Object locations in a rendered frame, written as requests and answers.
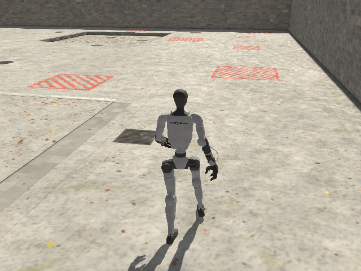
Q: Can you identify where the left robot hand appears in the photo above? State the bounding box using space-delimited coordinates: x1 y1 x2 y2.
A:
161 137 171 148

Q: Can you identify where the robot right upper arm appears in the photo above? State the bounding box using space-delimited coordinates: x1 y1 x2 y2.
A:
192 114 206 146

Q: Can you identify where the right robot forearm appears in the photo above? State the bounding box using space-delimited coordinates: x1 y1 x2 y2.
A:
202 137 216 166

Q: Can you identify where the robot left upper arm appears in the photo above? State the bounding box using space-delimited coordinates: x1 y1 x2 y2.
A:
155 113 169 142

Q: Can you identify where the robot left foot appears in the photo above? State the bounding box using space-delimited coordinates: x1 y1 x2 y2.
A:
166 229 178 244

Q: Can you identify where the robot head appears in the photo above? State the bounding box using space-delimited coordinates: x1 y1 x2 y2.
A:
170 89 189 116

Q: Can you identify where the left robot forearm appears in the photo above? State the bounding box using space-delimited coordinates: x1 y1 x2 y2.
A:
155 135 166 145

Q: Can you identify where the right robot hand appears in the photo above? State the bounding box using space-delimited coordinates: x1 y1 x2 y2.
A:
205 164 218 181

